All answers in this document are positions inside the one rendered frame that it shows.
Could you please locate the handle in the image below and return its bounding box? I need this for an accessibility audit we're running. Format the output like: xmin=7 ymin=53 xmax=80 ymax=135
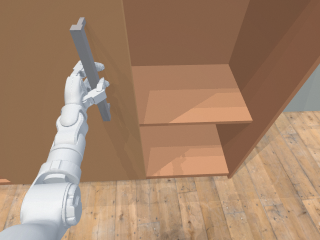
xmin=69 ymin=17 xmax=111 ymax=122

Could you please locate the robot left upper arm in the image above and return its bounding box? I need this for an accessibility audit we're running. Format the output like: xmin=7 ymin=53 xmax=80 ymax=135
xmin=0 ymin=182 xmax=82 ymax=240

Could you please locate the robot left hand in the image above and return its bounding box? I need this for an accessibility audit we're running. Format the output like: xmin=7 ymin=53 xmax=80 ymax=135
xmin=64 ymin=60 xmax=110 ymax=112

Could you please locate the robot left forearm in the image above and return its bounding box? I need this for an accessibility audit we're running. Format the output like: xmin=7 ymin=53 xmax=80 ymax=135
xmin=20 ymin=104 xmax=89 ymax=224

